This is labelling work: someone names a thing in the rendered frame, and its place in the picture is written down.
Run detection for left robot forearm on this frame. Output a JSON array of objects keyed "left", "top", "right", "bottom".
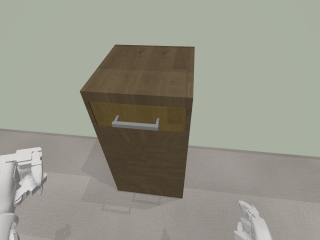
[{"left": 0, "top": 212, "right": 20, "bottom": 240}]

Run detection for handle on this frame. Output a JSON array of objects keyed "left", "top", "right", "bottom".
[{"left": 112, "top": 115, "right": 160, "bottom": 131}]

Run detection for robot right hand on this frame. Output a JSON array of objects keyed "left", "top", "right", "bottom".
[{"left": 234, "top": 200, "right": 273, "bottom": 240}]

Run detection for robot left hand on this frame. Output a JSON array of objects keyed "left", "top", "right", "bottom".
[{"left": 0, "top": 147, "right": 47, "bottom": 214}]

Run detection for cabinet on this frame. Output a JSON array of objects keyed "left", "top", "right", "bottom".
[{"left": 80, "top": 44, "right": 195, "bottom": 199}]

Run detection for drawer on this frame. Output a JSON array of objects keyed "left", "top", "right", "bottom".
[{"left": 90, "top": 102, "right": 186, "bottom": 132}]

